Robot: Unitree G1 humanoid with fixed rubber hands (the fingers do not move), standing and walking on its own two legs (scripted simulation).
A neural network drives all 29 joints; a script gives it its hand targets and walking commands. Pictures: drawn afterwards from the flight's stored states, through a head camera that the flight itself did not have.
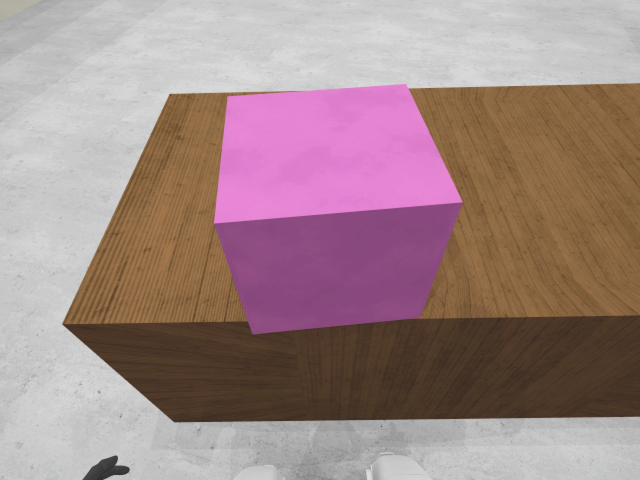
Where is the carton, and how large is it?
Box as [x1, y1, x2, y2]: [214, 84, 462, 333]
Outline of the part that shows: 406,84 228,96 214,224 252,333 419,317 462,202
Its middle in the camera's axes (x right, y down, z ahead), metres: +0.01 -0.05 +0.63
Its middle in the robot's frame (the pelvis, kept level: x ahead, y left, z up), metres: +0.50 +0.00 +0.02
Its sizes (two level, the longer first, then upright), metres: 0.286 0.273 0.276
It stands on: a pedestal, 0.62 m high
